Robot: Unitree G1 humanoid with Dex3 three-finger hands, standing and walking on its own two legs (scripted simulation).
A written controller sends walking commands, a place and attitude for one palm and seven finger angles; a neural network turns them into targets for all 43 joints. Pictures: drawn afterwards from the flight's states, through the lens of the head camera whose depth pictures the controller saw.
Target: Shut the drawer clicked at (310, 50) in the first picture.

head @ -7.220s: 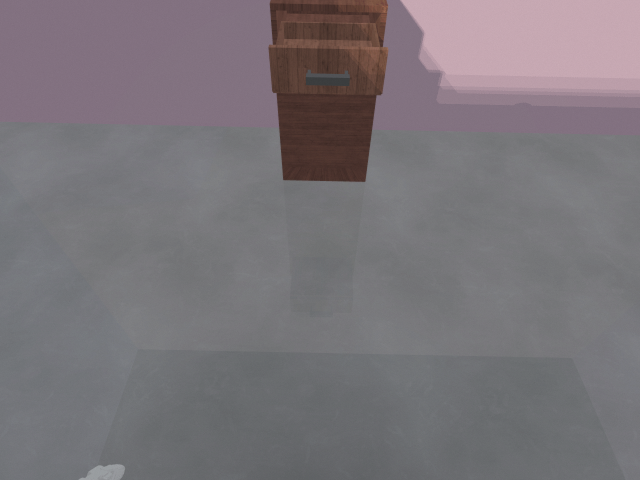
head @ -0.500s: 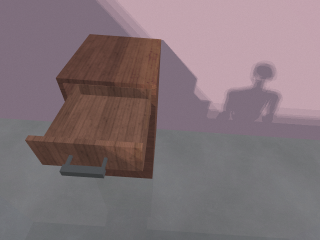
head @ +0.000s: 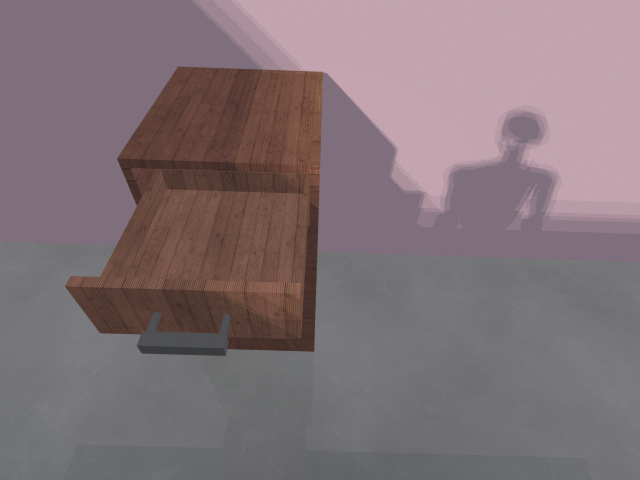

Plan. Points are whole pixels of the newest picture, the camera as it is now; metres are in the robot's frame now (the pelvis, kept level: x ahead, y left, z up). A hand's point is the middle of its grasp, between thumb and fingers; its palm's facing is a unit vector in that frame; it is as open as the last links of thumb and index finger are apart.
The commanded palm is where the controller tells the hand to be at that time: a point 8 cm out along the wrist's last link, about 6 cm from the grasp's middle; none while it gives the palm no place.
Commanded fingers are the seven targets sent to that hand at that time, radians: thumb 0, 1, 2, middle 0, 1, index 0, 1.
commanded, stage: shuffle to correct the standing spot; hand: left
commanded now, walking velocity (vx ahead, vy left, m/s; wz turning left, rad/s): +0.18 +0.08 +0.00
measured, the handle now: (187, 331) +0.35 +0.24 -0.08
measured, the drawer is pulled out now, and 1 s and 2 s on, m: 0.30 0.30 0.30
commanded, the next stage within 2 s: come to a stop and stand still in 0.18 s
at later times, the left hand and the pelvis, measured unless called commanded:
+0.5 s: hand out of the picture +0.10 +0.20 -0.17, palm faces +0.05 -0.98 -0.21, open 7.3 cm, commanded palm none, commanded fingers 0.00 0.90 0.90 -0.20 -0.30 -0.20 -0.30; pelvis +0.07 +0.02 +0.00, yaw +1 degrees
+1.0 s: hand out of the picture +0.10 +0.21 -0.18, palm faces +0.08 -0.97 -0.21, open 7.3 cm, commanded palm none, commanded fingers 0.00 0.90 0.90 -0.20 -0.30 -0.20 -0.30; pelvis +0.06 +0.02 -0.01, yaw +1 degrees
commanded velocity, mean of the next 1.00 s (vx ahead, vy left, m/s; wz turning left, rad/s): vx -0.01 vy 0.03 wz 0.00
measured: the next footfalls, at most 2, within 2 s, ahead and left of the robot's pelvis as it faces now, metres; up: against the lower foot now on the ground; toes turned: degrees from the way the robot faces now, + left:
right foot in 0.62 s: +0.16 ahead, -0.09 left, +0.00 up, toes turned +0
left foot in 0.92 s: +0.12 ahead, +0.16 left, +0.00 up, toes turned +2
